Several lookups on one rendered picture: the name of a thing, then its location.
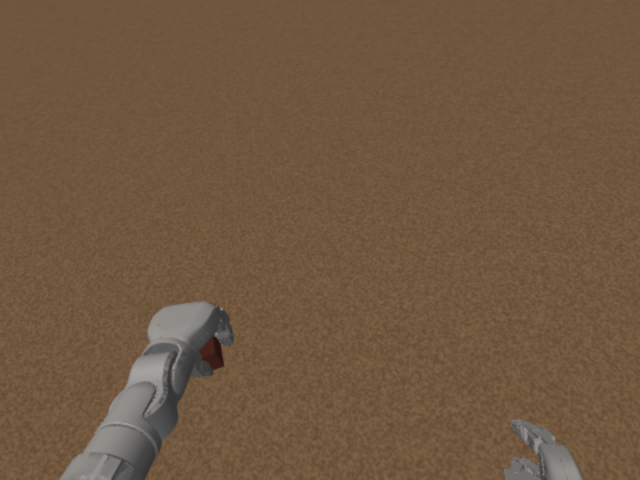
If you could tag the left robot arm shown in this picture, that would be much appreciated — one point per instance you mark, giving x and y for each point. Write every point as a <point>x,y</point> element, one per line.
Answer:
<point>141,416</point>

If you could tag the right robot hand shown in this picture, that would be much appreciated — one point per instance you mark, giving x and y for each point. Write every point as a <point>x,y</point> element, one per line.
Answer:
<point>555,461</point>

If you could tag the cube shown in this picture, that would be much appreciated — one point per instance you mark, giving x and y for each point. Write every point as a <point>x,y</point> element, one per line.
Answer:
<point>212,353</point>

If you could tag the left robot hand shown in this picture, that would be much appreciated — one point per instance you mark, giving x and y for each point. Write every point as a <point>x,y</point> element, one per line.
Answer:
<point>194,323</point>

